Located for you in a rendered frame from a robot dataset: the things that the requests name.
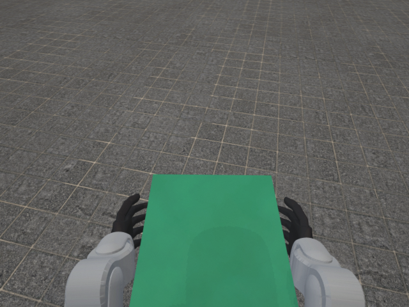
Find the right robot hand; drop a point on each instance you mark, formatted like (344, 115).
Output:
(298, 225)

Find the carton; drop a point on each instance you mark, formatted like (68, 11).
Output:
(213, 241)

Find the robot left forearm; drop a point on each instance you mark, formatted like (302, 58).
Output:
(99, 280)

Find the left robot hand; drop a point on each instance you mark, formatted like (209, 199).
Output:
(125, 221)

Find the robot right forearm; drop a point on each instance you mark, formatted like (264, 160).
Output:
(320, 277)

